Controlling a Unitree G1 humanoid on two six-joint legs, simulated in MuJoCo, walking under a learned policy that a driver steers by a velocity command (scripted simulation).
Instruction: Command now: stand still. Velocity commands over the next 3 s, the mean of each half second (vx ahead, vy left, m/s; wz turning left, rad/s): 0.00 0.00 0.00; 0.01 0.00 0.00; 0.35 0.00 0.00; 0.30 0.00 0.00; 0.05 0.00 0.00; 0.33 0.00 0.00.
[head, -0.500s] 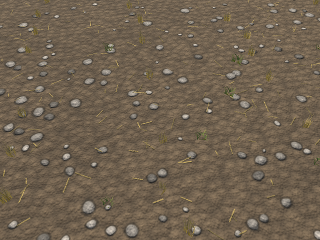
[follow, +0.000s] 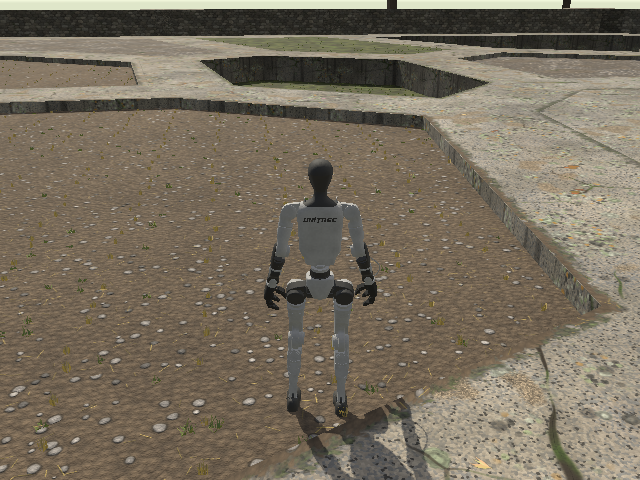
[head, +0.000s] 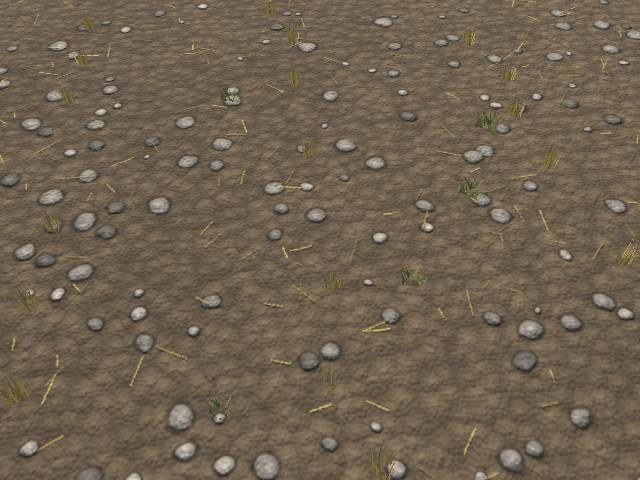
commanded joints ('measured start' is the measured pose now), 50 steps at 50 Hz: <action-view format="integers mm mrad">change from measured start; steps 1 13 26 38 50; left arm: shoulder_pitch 20 52 95 131 214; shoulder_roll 95 86 73 64 144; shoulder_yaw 15 2 -11 -20 5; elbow -14 37 61 68 66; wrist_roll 1 3 4 4 -18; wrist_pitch -7 -3 -2 -3 0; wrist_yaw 4 7 6 6 15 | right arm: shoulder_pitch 7 31 71 100 90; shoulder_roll -100 -92 -79 -70 -59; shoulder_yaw -18 -7 7 17 20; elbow -16 62 113 133 119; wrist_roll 0 -2 -2 -1 10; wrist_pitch -8 -7 -7 -7 -15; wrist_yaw -4 -8 -8 -8 -10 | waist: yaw -2 -4 -4 -5 31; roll -7 -6 -5 -4 -114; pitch -30 -4 11 15 75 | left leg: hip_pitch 68 54 37 27 -149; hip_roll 15 9 5 3 -80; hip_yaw -6 0 3 4 102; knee -49 -75 -88 -91 109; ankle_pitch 257 205 176 172 -251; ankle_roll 26 24 24 25 47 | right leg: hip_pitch -61 -76 -87 -90 -118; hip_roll -53 -46 -42 -39 -136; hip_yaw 42 33 26 21 187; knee -101 -131 -145 -145 -262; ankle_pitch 267 185 153 158 -482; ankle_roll -16 -13 -13 -12 -119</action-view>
